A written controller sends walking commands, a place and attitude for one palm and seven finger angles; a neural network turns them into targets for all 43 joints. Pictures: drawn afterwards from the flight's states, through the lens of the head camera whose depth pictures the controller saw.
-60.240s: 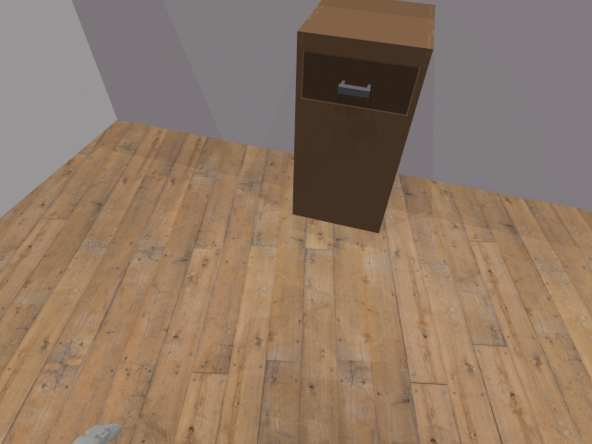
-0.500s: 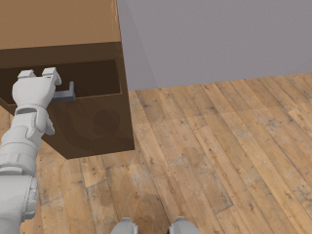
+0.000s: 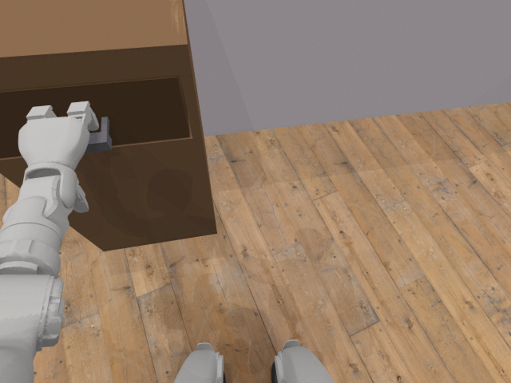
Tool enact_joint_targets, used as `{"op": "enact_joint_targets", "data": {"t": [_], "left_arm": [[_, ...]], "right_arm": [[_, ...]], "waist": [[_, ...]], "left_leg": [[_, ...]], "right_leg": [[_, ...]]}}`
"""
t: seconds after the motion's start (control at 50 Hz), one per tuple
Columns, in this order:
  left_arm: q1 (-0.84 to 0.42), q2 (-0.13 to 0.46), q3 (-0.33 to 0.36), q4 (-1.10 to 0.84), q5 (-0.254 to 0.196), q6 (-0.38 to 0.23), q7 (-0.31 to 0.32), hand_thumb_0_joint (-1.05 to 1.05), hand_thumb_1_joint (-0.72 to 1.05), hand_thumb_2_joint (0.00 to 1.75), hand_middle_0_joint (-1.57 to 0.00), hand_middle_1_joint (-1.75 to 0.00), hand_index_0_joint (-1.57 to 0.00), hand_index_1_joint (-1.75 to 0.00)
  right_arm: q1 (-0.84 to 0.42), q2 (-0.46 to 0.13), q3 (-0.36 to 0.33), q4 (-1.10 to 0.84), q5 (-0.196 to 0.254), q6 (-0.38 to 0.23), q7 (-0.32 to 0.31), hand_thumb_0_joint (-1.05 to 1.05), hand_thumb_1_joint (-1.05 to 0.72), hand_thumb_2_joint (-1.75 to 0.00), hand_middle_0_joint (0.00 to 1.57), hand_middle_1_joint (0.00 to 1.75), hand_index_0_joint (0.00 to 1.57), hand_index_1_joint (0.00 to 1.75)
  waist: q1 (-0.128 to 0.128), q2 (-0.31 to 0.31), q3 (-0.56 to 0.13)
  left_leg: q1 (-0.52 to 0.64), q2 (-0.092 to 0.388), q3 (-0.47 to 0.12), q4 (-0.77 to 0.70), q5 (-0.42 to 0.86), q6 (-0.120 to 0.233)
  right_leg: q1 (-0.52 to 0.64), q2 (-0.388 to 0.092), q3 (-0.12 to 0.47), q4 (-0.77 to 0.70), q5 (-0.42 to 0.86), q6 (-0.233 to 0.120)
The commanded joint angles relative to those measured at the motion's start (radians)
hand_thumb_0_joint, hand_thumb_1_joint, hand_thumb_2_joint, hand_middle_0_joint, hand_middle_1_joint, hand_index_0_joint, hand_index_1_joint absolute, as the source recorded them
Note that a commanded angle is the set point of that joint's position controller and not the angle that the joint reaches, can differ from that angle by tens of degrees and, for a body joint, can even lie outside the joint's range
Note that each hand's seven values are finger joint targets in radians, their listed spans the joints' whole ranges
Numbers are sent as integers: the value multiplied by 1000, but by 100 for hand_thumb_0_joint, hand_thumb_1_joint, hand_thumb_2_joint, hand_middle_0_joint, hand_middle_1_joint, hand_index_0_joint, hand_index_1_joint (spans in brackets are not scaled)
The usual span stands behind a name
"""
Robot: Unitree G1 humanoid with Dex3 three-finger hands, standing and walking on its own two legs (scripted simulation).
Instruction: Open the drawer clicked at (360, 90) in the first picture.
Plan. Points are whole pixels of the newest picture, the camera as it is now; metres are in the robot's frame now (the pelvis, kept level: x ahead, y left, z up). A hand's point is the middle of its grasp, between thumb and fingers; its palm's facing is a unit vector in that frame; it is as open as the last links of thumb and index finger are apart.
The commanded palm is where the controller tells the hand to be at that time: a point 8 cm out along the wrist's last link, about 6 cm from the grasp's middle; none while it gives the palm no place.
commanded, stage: lower the fingers behind the handle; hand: left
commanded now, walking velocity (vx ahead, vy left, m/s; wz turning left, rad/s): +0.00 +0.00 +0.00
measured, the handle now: (78, 134) +0.53 +0.29 -0.01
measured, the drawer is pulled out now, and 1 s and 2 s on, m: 0.00 0.00 0.00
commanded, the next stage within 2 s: lift the fingers back up to retry in 0.68 s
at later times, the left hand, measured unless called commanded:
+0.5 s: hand (74, 156) +0.48 +0.29 +0.00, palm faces -0.04 +0.03 -1.00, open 13.8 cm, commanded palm +0.47 +0.28 +0.03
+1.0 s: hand (72, 156) +0.48 +0.29 +0.01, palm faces -0.06 -0.02 -1.00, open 13.8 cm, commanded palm +0.47 +0.28 +0.06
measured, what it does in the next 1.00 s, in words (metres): stands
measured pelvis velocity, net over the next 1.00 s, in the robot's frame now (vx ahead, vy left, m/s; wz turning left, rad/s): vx -0.02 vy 0.00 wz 0.00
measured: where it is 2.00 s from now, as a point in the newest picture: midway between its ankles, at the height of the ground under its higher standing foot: outside the picture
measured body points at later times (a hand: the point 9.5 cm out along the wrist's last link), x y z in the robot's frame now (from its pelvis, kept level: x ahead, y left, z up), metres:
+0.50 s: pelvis -0.02 -0.01 -0.02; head +0.12 +0.01 +0.41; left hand +0.48 +0.28 +0.06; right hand +0.00 -0.28 -0.14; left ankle +0.00 +0.10 -0.66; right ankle +0.01 -0.13 -0.66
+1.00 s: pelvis -0.02 +0.00 -0.01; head +0.12 +0.01 +0.42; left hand +0.47 +0.29 +0.06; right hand -0.01 -0.28 -0.13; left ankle +0.00 +0.10 -0.66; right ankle +0.01 -0.13 -0.66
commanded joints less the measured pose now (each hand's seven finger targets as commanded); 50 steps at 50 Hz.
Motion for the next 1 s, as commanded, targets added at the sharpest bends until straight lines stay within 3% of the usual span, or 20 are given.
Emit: {"op": "enact_joint_targets", "data": {"t": [0.0,0.04,0.06,0.12,0.18,0.2,0.22,0.26,0.3,0.36,0.38,0.4,0.52,0.56,0.58,0.7,0.78,0.8,0.86,0.98], "left_arm": [[-375,292,59,-77,-20,56,23,0,-50,30,-30,-120,-30,-120],[-369,297,56,-44,-27,75,6,0,-50,30,-30,-120,-30,-120],[-395,284,34,-49,-22,75,-1,0,-50,30,-30,-120,-30,-120],[-349,289,25,8,-25,88,-32,0,-50,30,-30,-120,-30,-120],[-330,276,12,9,-25,71,-63,0,-50,30,-30,-120,-30,-120],[-349,266,0,7,-26,63,-71,0,-50,30,-30,-120,-30,-120],[-323,282,12,19,-26,57,-78,0,-50,30,-30,-120,-30,-120],[-333,269,0,26,-26,42,-85,0,-50,30,-30,-120,-30,-120],[-356,295,14,-1,-29,27,-87,0,-50,30,-30,-120,-30,-120],[-381,282,2,-16,-32,20,-84,0,-50,30,-30,-120,-30,-120],[-364,305,21,-6,-38,23,-83,0,-50,30,-30,-120,-30,-120],[-383,321,28,-19,-38,23,-80,0,-50,30,-30,-120,-30,-120],[-393,332,22,12,-42,53,-81,0,-50,30,-30,-120,-30,-120],[-421,357,35,-14,-40,52,-85,0,-50,30,-30,-120,-30,-120],[-389,363,39,4,-40,59,-89,0,-50,30,-30,-120,-30,-120],[-391,329,19,-18,-46,50,-107,0,-50,30,-30,-120,-30,-120],[-386,357,42,-47,-55,29,-111,0,-50,30,-30,-120,-30,-120],[-394,380,58,-66,-54,26,-106,0,-50,30,-30,-120,-30,-120],[-448,378,59,-132,-47,16,-89,0,-50,30,-30,-120,-30,-120],[-451,409,107,-205,-55,17,-54,0,-50,30,-30,-120,-30,-120]], "right_arm": [[156,-189,-56,-46,6,-9,-11,0,-90,-90,20,30,20,30],[157,-192,-48,-44,6,-6,-14,0,-90,-90,20,30,20,30],[158,-188,-48,-49,9,-8,-17,0,-90,-90,20,30,20,30],[154,-189,-35,-57,12,-6,-19,0,-90,-90,20,30,20,30],[151,-186,-31,-71,15,-8,-23,0,-90,-90,20,30,20,30],[150,-183,-30,-77,19,-13,-26,0,-90,-90,20,30,20,30],[152,-186,-28,-77,18,-13,-27,0,-90,-90,20,30,20,30],[148,-183,-26,-86,21,-17,-32,0,-90,-90,20,30,20,30],[151,-185,-26,-90,23,-23,-33,0,-90,-90,20,30,20,30],[158,-182,-29,-95,25,-31,-36,0,-90,-90,20,30,20,30],[158,-186,-26,-94,25,-31,-35,0,-90,-90,20,30,20,30],[158,-187,-25,-96,26,-33,-37,0,-90,-90,20,30,20,30],[166,-190,-18,-96,30,-34,-38,0,-90,-90,20,30,20,30],[172,-192,-19,-96,31,-35,-41,0,-90,-90,20,30,20,30],[169,-193,-15,-95,31,-31,-40,0,-90,-90,20,30,20,30],[168,-187,-16,-99,33,-36,-43,0,-90,-90,20,30,20,30],[168,-189,-16,-102,33,-36,-44,0,-90,-90,20,30,20,30],[169,-190,-17,-101,33,-34,-45,0,-90,-90,20,30,20,30],[180,-188,-27,-95,31,-35,-45,0,-90,-90,20,30,20,30],[186,-191,-38,-72,25,-27,-37,0,-90,-90,20,30,20,30]], "waist": [[-23,43,-408],[-25,32,-387],[-39,33,-394],[-29,9,-348],[-26,12,-341],[-40,4,-332],[-30,-6,-325],[-45,-19,-310],[-39,2,-323],[-49,7,-357],[-38,12,-349],[-43,11,-362],[-46,-3,-365],[-47,10,-403],[-32,13,-392],[-42,14,-374],[-31,11,-383],[-24,27,-393],[-28,76,-430],[-8,97,-480]], "left_leg": [[331,-1,7,-104,358,14],[305,-2,7,-103,342,15],[304,-2,10,-101,336,18],[240,-9,19,-98,282,24],[222,-9,19,-87,267,25],[204,-8,20,-81,254,27],[191,-8,17,-77,241,26],[160,-7,16,-62,217,29],[148,-7,15,-56,191,29],[154,-7,14,-43,186,30],[140,-8,16,-40,176,30],[137,-7,15,-37,180,31],[113,-13,16,-35,156,32],[131,-10,13,-32,170,31],[126,-13,14,-38,165,30],[141,-8,13,-47,159,31],[144,-8,12,-53,159,31],[159,-9,13,-60,168,30],[243,-3,0,-78,218,24],[373,2,-7,-116,324,16]], "right_leg": [[166,12,-49,-104,245,-41],[169,11,-47,-102,245,-42],[165,10,-45,-103,247,-38],[180,9,-40,-104,227,-39],[163,10,-40,-93,215,-41],[154,8,-38,-92,210,-38],[147,8,-40,-85,195,-40],[120,6,-35,-75,180,-37],[110,5,-35,-67,151,-39],[93,4,-35,-57,140,-35],[96,4,-35,-55,133,-37],[98,4,-33,-51,139,-36],[104,4,-33,-52,122,-32],[110,2,-33,-47,135,-29],[117,3,-34,-48,129,-33],[108,5,-37,-60,121,-32],[126,4,-36,-63,119,-32],[134,4,-34,-68,124,-34],[128,6,-41,-78,143,-36],[181,12,-50,-115,199,-38]]}}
